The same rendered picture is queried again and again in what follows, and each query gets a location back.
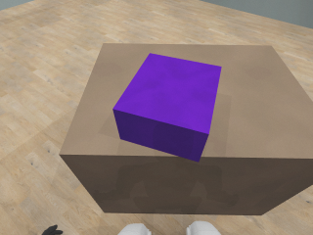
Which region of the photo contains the carton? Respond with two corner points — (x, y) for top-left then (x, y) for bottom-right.
(112, 53), (222, 162)

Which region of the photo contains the robot thigh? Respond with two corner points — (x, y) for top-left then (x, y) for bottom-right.
(117, 223), (152, 235)
(186, 220), (221, 235)

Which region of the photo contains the pedestal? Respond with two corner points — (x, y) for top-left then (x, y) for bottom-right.
(59, 43), (313, 216)

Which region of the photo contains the robot right thigh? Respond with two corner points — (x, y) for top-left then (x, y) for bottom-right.
(186, 220), (221, 235)

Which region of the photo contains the left robot hand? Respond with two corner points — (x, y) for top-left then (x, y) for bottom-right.
(42, 224), (63, 235)

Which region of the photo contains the robot left thigh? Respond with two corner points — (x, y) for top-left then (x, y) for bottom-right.
(117, 223), (152, 235)

